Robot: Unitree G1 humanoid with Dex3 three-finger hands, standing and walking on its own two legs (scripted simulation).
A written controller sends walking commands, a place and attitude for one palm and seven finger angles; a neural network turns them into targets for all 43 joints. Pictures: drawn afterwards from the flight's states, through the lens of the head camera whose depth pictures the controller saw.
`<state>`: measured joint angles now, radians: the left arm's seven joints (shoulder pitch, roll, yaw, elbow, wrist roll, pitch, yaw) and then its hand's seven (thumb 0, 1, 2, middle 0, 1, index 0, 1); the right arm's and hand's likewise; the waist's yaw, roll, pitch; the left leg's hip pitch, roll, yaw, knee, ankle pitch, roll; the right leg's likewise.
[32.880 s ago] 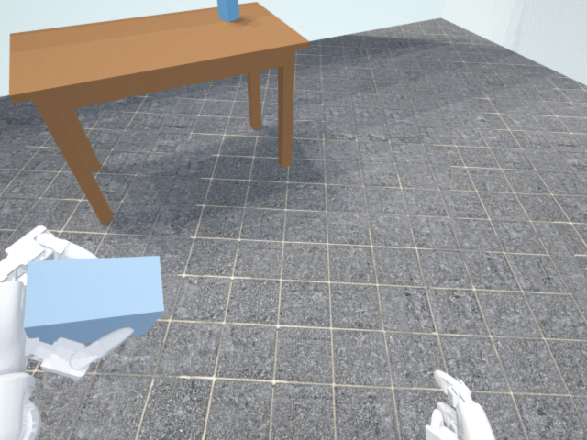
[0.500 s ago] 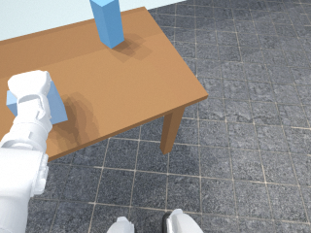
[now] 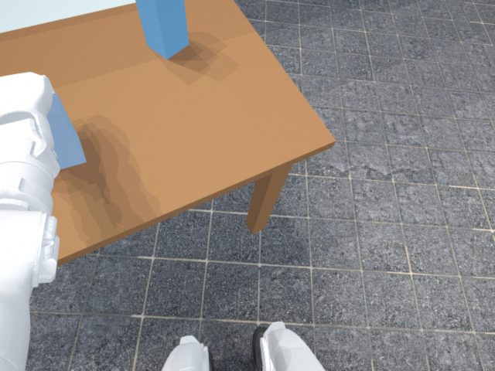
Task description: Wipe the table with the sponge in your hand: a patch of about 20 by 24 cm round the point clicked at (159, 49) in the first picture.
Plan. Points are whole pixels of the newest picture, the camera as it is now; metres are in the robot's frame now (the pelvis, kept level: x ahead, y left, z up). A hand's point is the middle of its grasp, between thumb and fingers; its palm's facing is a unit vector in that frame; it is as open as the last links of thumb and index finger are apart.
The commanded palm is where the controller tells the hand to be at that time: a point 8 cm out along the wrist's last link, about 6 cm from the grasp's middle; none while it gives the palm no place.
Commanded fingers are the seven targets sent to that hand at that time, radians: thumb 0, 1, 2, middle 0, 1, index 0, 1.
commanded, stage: wipe forward along the third lane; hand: left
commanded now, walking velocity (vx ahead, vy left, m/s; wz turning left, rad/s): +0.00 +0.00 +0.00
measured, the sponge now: (40, 145) +0.50 +0.31 -0.01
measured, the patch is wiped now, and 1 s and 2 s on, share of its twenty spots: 0.75 0.75 0.75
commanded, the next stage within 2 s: wipe back along the third lane in 0.34 s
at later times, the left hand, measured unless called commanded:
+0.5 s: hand (30, 105) +0.55 +0.31 +0.02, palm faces -0.19 +0.03 -0.98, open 10.0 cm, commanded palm +0.54 +0.28 +0.05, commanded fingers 0.00 0.10 1.30 -1.20 -1.60 -1.20 -1.60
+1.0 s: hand (37, 122) +0.52 +0.30 +0.02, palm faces -0.15 +0.02 -0.99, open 10.0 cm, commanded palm +0.49 +0.27 +0.05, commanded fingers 0.00 0.10 1.30 -1.20 -1.60 -1.20 -1.60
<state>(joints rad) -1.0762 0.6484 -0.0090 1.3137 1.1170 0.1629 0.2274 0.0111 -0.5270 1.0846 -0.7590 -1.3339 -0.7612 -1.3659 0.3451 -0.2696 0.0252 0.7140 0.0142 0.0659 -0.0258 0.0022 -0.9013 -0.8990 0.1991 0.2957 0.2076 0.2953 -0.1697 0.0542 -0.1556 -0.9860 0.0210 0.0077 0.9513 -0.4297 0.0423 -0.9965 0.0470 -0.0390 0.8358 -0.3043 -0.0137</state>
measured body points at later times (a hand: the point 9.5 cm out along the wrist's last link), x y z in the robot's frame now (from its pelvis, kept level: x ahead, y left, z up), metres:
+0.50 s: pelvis +0.01 +0.01 -0.01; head +0.18 +0.03 +0.41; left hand +0.56 +0.31 +0.08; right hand -0.03 -0.26 -0.11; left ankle -0.01 +0.09 -0.68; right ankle +0.04 -0.12 -0.68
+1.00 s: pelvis +0.04 +0.01 +0.02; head +0.17 +0.02 +0.45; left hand +0.52 +0.29 +0.08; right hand +0.05 -0.26 -0.11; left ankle -0.01 +0.09 -0.68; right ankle +0.04 -0.12 -0.68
